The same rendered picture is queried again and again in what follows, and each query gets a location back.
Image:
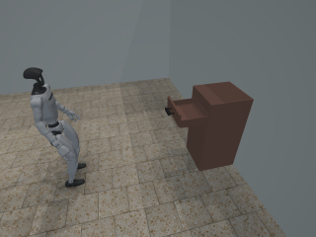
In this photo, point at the handle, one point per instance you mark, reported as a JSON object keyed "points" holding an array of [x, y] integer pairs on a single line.
{"points": [[168, 112]]}

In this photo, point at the robot right shin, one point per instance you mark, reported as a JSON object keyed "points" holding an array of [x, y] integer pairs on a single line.
{"points": [[72, 170]]}

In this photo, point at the robot right hand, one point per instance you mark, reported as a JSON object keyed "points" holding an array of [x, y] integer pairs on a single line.
{"points": [[63, 150]]}

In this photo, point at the robot left hand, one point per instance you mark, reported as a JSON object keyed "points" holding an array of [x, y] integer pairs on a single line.
{"points": [[71, 115]]}

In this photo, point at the left robot forearm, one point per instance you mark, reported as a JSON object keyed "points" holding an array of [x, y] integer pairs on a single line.
{"points": [[61, 108]]}

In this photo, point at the drawer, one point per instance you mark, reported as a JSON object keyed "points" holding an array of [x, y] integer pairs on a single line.
{"points": [[188, 112]]}

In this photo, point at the cabinet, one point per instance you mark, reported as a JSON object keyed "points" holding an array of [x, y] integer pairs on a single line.
{"points": [[215, 144]]}

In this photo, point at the right robot forearm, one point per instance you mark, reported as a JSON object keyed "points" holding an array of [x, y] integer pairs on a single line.
{"points": [[49, 135]]}

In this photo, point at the robot left thigh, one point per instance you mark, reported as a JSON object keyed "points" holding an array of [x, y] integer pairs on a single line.
{"points": [[70, 133]]}

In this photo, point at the robot right upper arm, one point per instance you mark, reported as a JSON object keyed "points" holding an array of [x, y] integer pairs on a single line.
{"points": [[37, 105]]}

